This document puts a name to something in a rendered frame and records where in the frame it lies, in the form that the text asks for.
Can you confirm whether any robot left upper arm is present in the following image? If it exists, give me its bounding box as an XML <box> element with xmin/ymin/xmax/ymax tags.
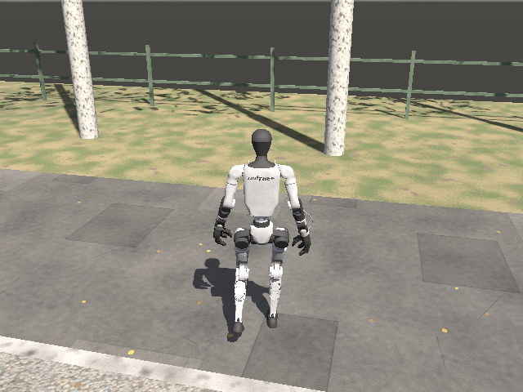
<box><xmin>222</xmin><ymin>164</ymin><xmax>244</xmax><ymax>209</ymax></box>

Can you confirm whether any robot thigh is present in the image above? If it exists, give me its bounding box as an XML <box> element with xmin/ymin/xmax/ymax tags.
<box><xmin>269</xmin><ymin>227</ymin><xmax>289</xmax><ymax>280</ymax></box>
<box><xmin>234</xmin><ymin>228</ymin><xmax>251</xmax><ymax>281</ymax></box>

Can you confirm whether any left robot forearm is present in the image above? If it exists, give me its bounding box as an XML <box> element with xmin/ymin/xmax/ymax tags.
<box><xmin>214</xmin><ymin>196</ymin><xmax>230</xmax><ymax>230</ymax></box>

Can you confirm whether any right robot forearm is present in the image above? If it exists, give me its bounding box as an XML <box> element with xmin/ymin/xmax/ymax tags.
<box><xmin>293</xmin><ymin>198</ymin><xmax>309</xmax><ymax>237</ymax></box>

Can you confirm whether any robot right hand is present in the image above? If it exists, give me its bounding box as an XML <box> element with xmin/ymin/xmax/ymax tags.
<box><xmin>292</xmin><ymin>234</ymin><xmax>311</xmax><ymax>256</ymax></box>

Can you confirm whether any robot left hand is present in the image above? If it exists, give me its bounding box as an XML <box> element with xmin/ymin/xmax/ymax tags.
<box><xmin>213</xmin><ymin>228</ymin><xmax>232</xmax><ymax>246</ymax></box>

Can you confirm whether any robot right upper arm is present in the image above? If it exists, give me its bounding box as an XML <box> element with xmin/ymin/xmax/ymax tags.
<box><xmin>279</xmin><ymin>164</ymin><xmax>300</xmax><ymax>210</ymax></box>

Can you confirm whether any left robot thigh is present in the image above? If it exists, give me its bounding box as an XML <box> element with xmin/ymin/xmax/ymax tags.
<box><xmin>234</xmin><ymin>228</ymin><xmax>251</xmax><ymax>281</ymax></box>

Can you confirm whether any right robot thigh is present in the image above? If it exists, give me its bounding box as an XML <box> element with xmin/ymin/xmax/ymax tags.
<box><xmin>269</xmin><ymin>227</ymin><xmax>289</xmax><ymax>280</ymax></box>

